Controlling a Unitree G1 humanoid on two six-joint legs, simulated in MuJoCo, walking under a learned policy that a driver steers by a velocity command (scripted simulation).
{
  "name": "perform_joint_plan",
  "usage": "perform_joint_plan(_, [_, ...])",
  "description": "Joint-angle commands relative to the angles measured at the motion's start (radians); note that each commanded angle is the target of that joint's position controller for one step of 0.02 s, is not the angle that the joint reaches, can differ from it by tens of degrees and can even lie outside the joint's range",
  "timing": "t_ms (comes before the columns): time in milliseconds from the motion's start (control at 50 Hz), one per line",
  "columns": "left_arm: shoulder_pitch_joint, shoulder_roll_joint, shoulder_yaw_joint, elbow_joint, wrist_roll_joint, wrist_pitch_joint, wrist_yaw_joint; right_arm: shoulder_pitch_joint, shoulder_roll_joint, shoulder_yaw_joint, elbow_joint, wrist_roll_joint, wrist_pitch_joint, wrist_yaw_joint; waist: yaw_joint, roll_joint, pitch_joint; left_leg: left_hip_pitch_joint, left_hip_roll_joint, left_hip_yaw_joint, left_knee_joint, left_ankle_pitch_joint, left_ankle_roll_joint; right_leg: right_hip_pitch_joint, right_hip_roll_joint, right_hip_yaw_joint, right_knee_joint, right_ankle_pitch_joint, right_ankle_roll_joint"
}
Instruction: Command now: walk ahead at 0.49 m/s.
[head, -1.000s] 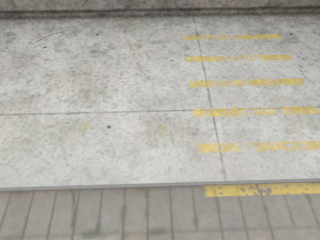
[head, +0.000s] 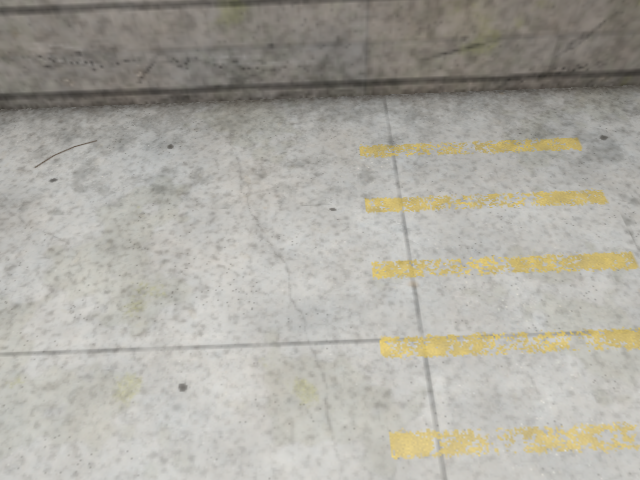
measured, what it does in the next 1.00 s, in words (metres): walks ahead: left foot, then right foot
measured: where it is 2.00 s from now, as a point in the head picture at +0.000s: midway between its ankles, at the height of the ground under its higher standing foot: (337, 260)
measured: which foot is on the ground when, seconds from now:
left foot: up 0.00-0.32, down 0.34-0.92, up 0.94-1.00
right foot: down 0.00-0.34, up 0.36-0.88, down 0.90-1.00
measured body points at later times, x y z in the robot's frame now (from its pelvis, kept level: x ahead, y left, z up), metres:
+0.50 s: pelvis +0.30 +0.07 -0.01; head +0.32 +0.08 +0.44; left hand +0.34 +0.34 -0.15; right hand +0.39 -0.20 -0.13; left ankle +0.35 +0.15 -0.75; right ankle +0.21 -0.08 -0.65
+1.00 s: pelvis +0.59 +0.01 -0.02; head +0.62 +0.00 +0.43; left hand +0.74 +0.27 -0.13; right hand +0.59 -0.26 -0.16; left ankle +0.43 +0.15 -0.65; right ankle +0.67 -0.08 -0.75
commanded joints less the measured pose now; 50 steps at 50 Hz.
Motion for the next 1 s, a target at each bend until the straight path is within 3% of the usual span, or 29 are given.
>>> perform_joint_plan(20, [-0.013,0.153,0.024,-0.052,-0.001,-0.015,0.022,-0.008,-0.054,-0.016,-0.049,-0.013,0.006,-0.002,-0.033,-0.08,0.023,-0.125,0.044,-0.038,-0.125,0.135,-0.028,0.035,-0.288,0.251,-0.225,0.081,-0.147])
perform_joint_plan(120, [0.066,0.153,0.019,-0.038,-0.011,-0.005,0.037,-0.164,-0.026,-0.003,-0.093,-0.01,-0.005,0.017,0.012,-0.092,0.05,-0.1,-0.002,0.014,-0.388,0.342,-0.038,0.075,-0.244,0.145,-0.233,0.142,-0.111])
perform_joint_plan(240, [0.163,0.167,0.028,0.002,-0.02,0.024,0.042,-0.314,-0.022,0.016,-0.157,0.002,-0.02,0.054,0.049,-0.093,0.093,-0.132,-0.04,0.034,-0.545,0.264,-0.01,0.27,-0.308,0.128,-0.154,0.235,-0.108])
perform_joint_plan(280, [0.145,0.183,0.036,0.001,-0.022,0.033,0.045,-0.288,-0.047,0.01,-0.162,0.005,-0.026,0.064,0.016,-0.115,0.07,-0.062,-0.062,0.047,-0.573,0.19,0.016,0.311,-0.329,0.126,-0.096,0.374,-0.092])
perform_joint_plan(300, [0.124,0.196,0.04,-0.006,-0.022,0.036,0.046,-0.235,-0.072,-0.001,-0.151,0.004,-0.027,0.064,-0.019,-0.137,0.03,0.033,-0.093,0.069,-0.575,0.155,0.032,0.318,-0.325,0.118,-0.036,0.543,-0.08])
perform_joint_plan(320, [0.1,0.2,0.041,-0.012,-0.023,0.041,0.046,-0.123,-0.105,-0.019,-0.122,0.001,-0.028,0.061,-0.083,-0.148,-0.041,0.195,-0.131,0.099,-0.587,0.153,0.055,0.304,-0.301,0.093,0.09,0.715,-0.063])
perform_joint_plan(340, [0.086,0.178,0.031,-0.023,-0.019,0.044,0.046,0.059,-0.156,-0.044,-0.066,-0.003,-0.027,0.054,-0.162,-0.135,-0.151,0.46,-0.124,0.085,-0.572,0.187,0.09,0.2,-0.248,0.056,0.299,0.712,-0.032])
perform_joint_plan(360, [0.12,0.131,0.014,-0.047,-0.004,0.041,0.044,0.233,-0.231,-0.064,-0.029,-0.021,-0.022,0.043,-0.187,0.004,-0.304,0.809,0.096,-0.201,-0.554,0.146,0.173,-0.088,-0.165,0.015,0.643,0.368,0.011])
perform_joint_plan(380, [0.22,0.01,-0.02,-0.041,-0.01,0.014,0.031,0.262,-0.249,-0.06,-0.014,-0.02,-0.02,0.049,-0.119,0.246,-0.425,1.043,0.277,-0.672,-0.706,-0.019,0.308,-0.408,0.013,0.11,0.929,-0.404,0.053])
perform_joint_plan(400, [0.131,0.118,0.005,-0.047,-0.037,-0.01,0.026,0.227,-0.161,-0.034,-0.019,-0.008,-0.021,0.049,-0.15,0.155,-0.353,1.001,0.234,-0.656,-0.758,-0.106,0.26,-0.52,-0.041,0.216,1.032,-0.42,0.031])
perform_joint_plan(420, [0.038,0.158,0.015,-0.077,-0.056,-0.025,0.024,0.139,-0.123,-0.023,-0.037,-0.006,-0.024,0.044,-0.136,0.113,-0.211,0.86,0.205,-0.496,-0.776,-0.047,0.217,-0.573,-0.093,0.183,1.028,-0.334,0.017])
perform_joint_plan(440, [-0.012,0.156,0.017,-0.086,-0.051,-0.029,0.033,0.06,-0.103,-0.015,-0.054,-0.014,-0.028,0.045,-0.103,0.016,-0.137,0.701,0.171,-0.388,-0.805,0.047,0.195,-0.532,-0.145,0.158,0.976,-0.237,0.015])
perform_joint_plan(460, [-0.027,0.152,0.027,-0.086,-0.038,-0.022,0.039,0.016,-0.073,-0.007,-0.059,-0.026,-0.031,0.048,-0.07,-0.002,-0.081,0.573,0.14,-0.308,-0.834,0.131,0.185,-0.486,-0.175,0.15,0.921,-0.184,0.018])
perform_joint_plan(480, [0.0,0.134,0.029,-0.082,-0.033,-0.008,0.04,0.002,-0.049,0.002,-0.055,-0.037,-0.035,0.051,-0.036,0.017,-0.074,0.501,0.117,-0.262,-0.864,0.158,0.179,-0.424,-0.199,0.159,0.89,-0.149,0.016])
perform_joint_plan(520, [0.025,0.091,0.026,-0.079,-0.031,0.015,0.042,0.019,-0.058,0.001,-0.041,-0.029,-0.037,0.051,-0.013,0.03,-0.052,0.436,0.102,-0.203,-0.913,0.178,0.191,-0.395,-0.215,0.15,0.821,-0.136,0.026])
perform_joint_plan(580, [-0.079,0.101,0.03,-0.119,-0.017,0.027,0.046,0.068,-0.106,-0.009,-0.024,-0.027,-0.036,0.03,-0.026,0.007,0.001,0.428,0.1,-0.151,-0.961,0.211,0.198,-0.491,-0.228,0.138,0.674,-0.011,0.06])
perform_joint_plan(620, [-0.144,0.097,0.029,-0.142,-0.012,0.025,0.041,0.098,-0.11,-0.008,-0.015,-0.024,-0.03,0.018,-0.041,0.005,0.013,0.451,0.082,-0.108,-0.967,0.242,0.179,-0.52,-0.221,0.13,0.555,0.108,0.073])
perform_joint_plan(700, [-0.282,0.073,0.015,-0.179,-0.019,0.016,0.026,0.164,-0.115,-0.007,0.005,-0.014,-0.024,0.011,-0.086,0.012,0.039,0.476,0.045,-0.029,-0.972,0.24,0.144,-0.466,-0.173,0.08,0.328,0.269,0.072])
perform_joint_plan(780, [-0.386,0.078,0.006,-0.22,-0.028,0.009,0.004,0.236,-0.123,-0.012,0.04,-0.008,-0.007,0.009,-0.117,0.015,0.072,0.616,0.097,-0.033,-0.922,0.255,0.143,-0.501,-0.15,0.077,0.226,0.224,0.056])
perform_joint_plan(840, [-0.369,0.11,0.012,-0.235,-0.031,-0.001,-0.012,0.228,-0.142,-0.023,0.046,-0.005,0.01,0.002,-0.079,0.038,0.053,0.702,0.14,-0.042,-0.843,0.395,0.119,-0.448,-0.129,0.072,0.183,0.115,0.018])
perform_joint_plan(860, [-0.314,0.133,0.022,-0.223,-0.03,-0.003,-0.013,0.207,-0.153,-0.026,0.04,-0.004,0.014,0.001,-0.044,0.055,0.016,0.707,0.135,-0.032,-0.781,0.547,0.107,-0.355,-0.1,0.05,0.177,0.082,0.002])
perform_joint_plan(880, [-0.192,0.164,0.041,-0.188,-0.026,-0.003,-0.011,0.181,-0.149,-0.024,0.034,-0.003,0.019,0.001,0.025,0.054,-0.056,0.685,0.1,0.001,-0.643,0.697,0.086,-0.184,-0.066,0.019,0.157,0.091,-0.023])
perform_joint_plan(900, [-0.009,0.219,0.066,-0.133,-0.019,-0.002,-0.003,0.176,-0.12,-0.012,0.021,-0.009,0.021,0.0,0.095,0.026,-0.178,0.56,0.045,0.04,-0.422,0.653,0.056,0.095,-0.102,0.06,0.192,0.123,-0.062])
perform_joint_plan(920, [0.142,0.319,0.09,-0.105,0.0,0.001,0.005,0.271,-0.031,0.016,-0.002,-0.024,0.008,0.007,0.082,-0.17,-0.346,0.19,-0.082,0.084,-0.028,0.261,-0.008,0.505,-0.362,0.446,0.192,0.07,-0.196])
perform_joint_plan(940, [0.165,0.282,0.075,-0.093,-0.014,0.008,0.002,0.29,0.001,0.03,0.011,-0.012,-0.018,0.016,0.073,-0.312,-0.439,-0.03,-0.194,-0.022,0.197,-0.347,-0.029,0.625,-0.472,0.812,0.011,-0.07,-0.283])
perform_joint_plan(960, [0.095,0.216,0.052,-0.105,-0.023,0.007,0.002,0.202,-0.098,0.004,-0.007,0.016,-0.038,0.022,0.079,-0.235,-0.31,-0.142,-0.126,-0.091,0.287,-0.334,-0.006,0.532,-0.432,0.72,-0.015,-0.16,-0.229])
perform_joint_plan(980, [0.011,0.176,0.041,-0.128,-0.019,0.005,0.006,0.118,-0.116,0.001,-0.031,0.028,-0.048,0.023,0.062,-0.177,-0.193,-0.167,-0.072,-0.061,0.272,-0.249,0.009,0.384,-0.395,0.572,-0.032,-0.13,-0.191])
perform_joint_plan(1000, [-0.06,0.149,0.03,-0.138,-0.009,0.002,0.003,0.08,-0.108,-0.002,-0.036,0.019,-0.046,0.016,0.028,-0.101,-0.107,-0.128,-0.027,-0.038,0.203,-0.163,0.008,0.221,-0.356,0.463,-0.07,-0.053,-0.17])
